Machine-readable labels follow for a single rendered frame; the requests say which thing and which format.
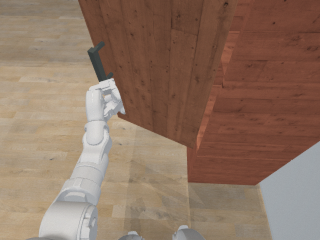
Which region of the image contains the robot right shin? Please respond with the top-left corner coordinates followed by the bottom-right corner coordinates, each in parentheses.
top-left (178, 225), bottom-right (188, 230)

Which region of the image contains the robot left upper arm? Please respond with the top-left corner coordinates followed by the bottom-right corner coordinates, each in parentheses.
top-left (25, 201), bottom-right (98, 240)

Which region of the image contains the robot left forearm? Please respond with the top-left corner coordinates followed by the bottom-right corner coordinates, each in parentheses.
top-left (38, 120), bottom-right (112, 237)

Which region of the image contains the cupboard door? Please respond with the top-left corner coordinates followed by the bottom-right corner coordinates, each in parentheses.
top-left (78, 0), bottom-right (239, 149)

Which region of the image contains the handle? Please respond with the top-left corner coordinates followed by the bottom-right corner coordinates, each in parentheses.
top-left (87, 41), bottom-right (114, 82)

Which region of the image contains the robot shin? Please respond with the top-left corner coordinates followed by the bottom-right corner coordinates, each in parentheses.
top-left (178, 225), bottom-right (188, 230)
top-left (128, 231), bottom-right (138, 235)

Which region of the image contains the robot left shin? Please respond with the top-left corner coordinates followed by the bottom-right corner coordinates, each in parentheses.
top-left (128, 231), bottom-right (138, 235)

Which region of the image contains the left robot hand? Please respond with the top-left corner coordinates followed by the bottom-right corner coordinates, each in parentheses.
top-left (85, 78), bottom-right (126, 123)

